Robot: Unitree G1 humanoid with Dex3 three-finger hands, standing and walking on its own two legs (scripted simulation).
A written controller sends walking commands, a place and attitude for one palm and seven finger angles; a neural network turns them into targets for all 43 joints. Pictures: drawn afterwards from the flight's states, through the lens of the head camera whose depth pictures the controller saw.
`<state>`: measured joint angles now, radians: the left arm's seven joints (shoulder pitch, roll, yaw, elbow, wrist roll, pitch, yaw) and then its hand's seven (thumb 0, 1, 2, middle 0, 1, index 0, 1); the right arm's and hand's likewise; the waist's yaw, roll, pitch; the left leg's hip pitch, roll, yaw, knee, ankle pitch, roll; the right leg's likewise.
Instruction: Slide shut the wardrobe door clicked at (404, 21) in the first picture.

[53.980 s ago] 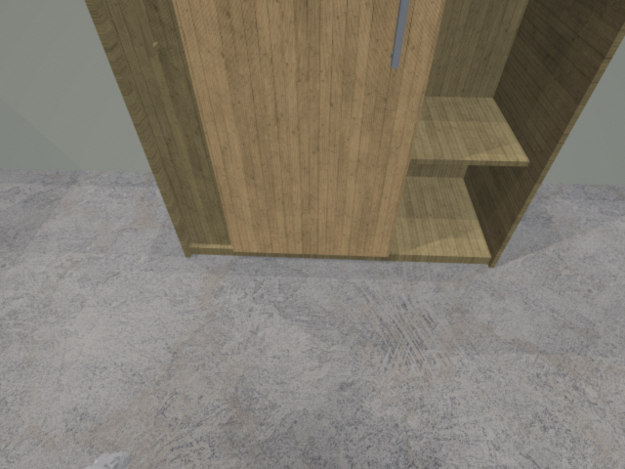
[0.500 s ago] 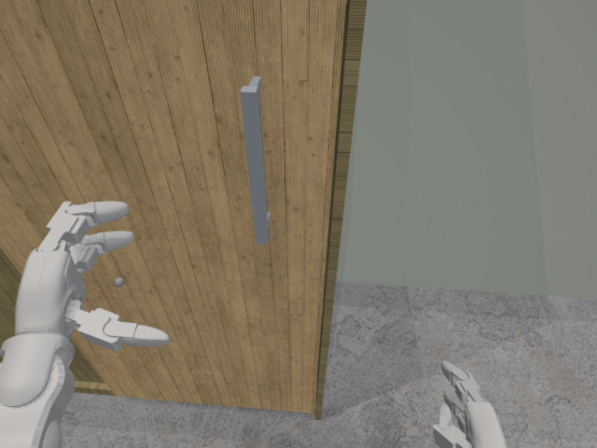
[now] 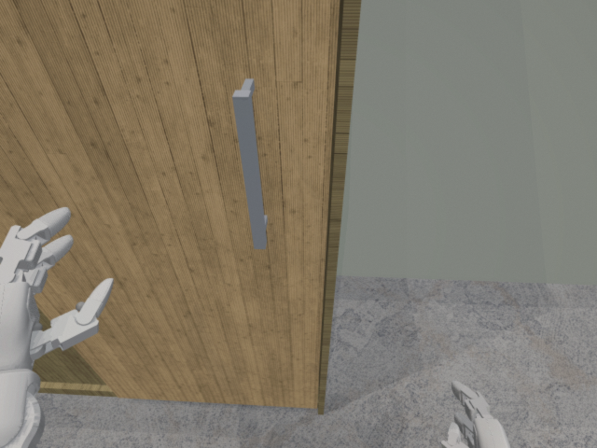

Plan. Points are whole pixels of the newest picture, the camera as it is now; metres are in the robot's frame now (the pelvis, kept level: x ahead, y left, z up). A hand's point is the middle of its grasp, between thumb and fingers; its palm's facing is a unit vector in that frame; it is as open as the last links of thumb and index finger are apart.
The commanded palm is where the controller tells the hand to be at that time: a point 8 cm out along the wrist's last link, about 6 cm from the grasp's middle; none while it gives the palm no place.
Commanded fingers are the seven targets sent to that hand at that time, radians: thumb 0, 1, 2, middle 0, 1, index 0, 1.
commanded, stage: draw the hand back to the body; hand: left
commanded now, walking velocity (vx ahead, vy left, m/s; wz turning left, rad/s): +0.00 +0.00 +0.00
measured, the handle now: (255, 173) +0.40 +0.12 +0.20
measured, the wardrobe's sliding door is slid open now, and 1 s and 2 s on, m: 0.00 0.00 0.00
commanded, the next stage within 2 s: step back with the hand held close in 0.46 s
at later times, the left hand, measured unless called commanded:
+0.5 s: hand (71, 305) +0.20 +0.28 +0.16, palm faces +0.49 -0.80 -0.34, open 7.5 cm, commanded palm +0.15 +0.30 +0.17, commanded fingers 0.00 0.90 0.90 -0.20 -0.30 -0.20 -0.30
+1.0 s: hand (57, 331) +0.16 +0.27 +0.16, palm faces +0.38 -0.76 -0.52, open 7.4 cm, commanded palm +0.10 +0.31 +0.18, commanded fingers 0.00 0.90 0.90 -0.20 -0.30 -0.20 -0.30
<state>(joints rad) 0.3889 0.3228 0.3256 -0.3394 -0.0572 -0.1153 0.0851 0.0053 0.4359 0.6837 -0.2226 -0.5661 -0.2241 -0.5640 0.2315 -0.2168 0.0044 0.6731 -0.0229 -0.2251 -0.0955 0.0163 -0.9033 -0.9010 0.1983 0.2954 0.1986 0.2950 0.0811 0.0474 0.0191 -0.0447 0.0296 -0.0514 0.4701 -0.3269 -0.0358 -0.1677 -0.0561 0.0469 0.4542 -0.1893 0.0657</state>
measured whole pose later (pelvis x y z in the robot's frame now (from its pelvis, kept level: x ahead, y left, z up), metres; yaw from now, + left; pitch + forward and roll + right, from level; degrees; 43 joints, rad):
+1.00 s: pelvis -0.04 +0.01 +0.00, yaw -1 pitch -1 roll +1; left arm 0.53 0.41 0.43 -0.46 -0.03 -0.21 0.11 0.02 0.88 0.90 -0.21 -0.30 -0.22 -0.30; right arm 0.17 -0.21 -0.01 0.56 -0.02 -0.06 -0.09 0.01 -0.90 -0.90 0.20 0.30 0.20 0.29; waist 0.02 0.00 0.05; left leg -0.23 0.00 -0.02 0.51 -0.27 -0.02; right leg -0.35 -0.08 0.09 0.45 -0.10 0.09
